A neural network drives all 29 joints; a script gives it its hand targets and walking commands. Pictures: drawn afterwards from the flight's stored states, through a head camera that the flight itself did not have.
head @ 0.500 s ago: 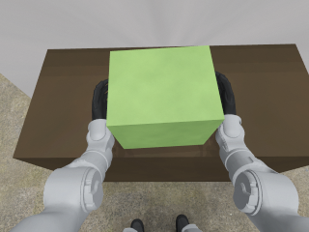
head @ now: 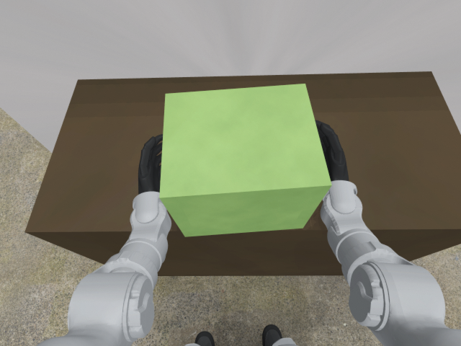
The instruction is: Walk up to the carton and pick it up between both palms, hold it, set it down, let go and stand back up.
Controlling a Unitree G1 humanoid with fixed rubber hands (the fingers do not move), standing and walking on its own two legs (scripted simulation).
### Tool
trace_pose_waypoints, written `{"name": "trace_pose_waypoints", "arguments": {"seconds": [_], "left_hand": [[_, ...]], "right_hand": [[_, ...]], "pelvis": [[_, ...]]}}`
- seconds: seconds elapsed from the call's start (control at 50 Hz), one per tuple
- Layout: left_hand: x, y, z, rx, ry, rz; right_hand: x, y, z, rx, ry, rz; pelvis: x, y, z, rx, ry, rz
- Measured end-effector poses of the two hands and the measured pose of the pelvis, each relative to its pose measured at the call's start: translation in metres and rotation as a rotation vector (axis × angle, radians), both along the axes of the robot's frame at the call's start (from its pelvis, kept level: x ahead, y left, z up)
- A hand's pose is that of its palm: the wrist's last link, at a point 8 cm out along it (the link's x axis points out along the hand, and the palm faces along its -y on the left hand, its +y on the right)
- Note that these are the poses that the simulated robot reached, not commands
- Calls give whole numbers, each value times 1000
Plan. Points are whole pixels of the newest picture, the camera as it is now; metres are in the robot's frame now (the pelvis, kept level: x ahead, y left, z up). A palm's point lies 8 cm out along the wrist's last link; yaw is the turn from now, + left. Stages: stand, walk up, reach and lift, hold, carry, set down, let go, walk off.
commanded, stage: reach and lift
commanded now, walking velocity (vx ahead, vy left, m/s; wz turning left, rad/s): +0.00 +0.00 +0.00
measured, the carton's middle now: (240, 166) +0.44 +0.00 -0.01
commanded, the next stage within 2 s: hold in 1.96 s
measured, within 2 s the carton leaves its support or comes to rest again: leaves its support in 0.30 s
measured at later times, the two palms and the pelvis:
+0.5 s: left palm (142, 193) +0.37 +0.16 +0.03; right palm (345, 177) +0.38 -0.16 +0.05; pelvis -0.03 +0.00 +0.00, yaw +0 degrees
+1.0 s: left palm (98, 153) +0.38 +0.18 +0.14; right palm (357, 132) +0.39 -0.14 +0.16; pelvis -0.01 +0.01 +0.02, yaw +0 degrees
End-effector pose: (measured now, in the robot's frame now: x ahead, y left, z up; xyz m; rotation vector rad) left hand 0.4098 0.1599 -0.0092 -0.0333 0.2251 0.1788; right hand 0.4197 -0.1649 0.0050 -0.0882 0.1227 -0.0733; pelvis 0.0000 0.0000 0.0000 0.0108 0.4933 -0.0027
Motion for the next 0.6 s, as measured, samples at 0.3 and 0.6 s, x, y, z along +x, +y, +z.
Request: {"name": "trace_pose_waypoints", "arguments": {"seconds": [0.3, 0.6], "left_hand": [[-36, -1, 6, -17, 41, 15], [-35, 5, 56, -3, -11, 2]], "right_hand": [[-31, 0, 8, -36, 56, 15], [-34, 6, 60, 27, 14, -5]], "pelvis": [[-18, -1, -1, 2, -28, 0], [-31, -2, 1, 2, -86, 0]]}}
